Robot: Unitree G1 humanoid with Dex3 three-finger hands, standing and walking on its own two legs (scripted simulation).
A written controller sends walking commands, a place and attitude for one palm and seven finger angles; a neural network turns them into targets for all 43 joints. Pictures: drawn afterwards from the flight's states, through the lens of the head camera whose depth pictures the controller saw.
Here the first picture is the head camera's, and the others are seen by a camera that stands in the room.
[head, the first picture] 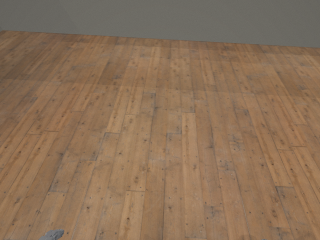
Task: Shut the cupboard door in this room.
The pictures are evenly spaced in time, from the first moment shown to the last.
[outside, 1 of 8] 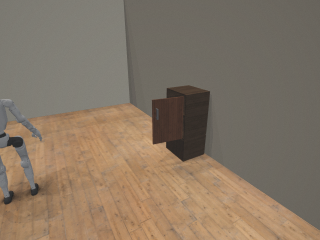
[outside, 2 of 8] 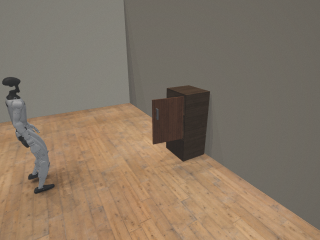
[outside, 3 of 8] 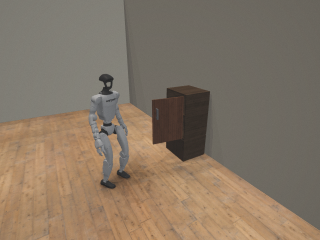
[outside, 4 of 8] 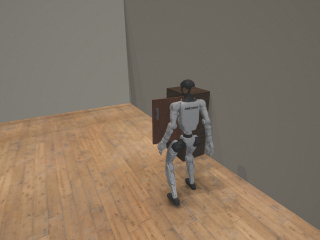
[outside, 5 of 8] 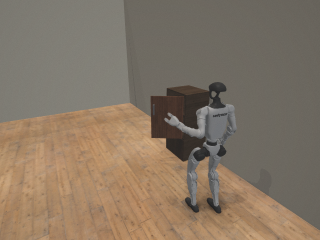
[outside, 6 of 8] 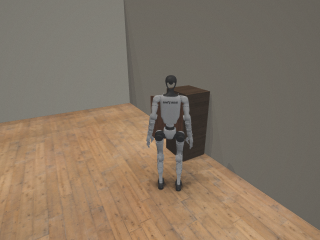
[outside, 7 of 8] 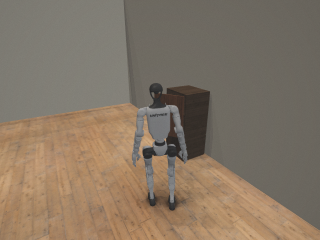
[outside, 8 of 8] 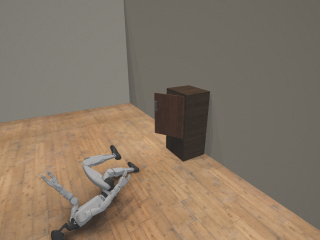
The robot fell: yes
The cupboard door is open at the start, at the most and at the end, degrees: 82 82 34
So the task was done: no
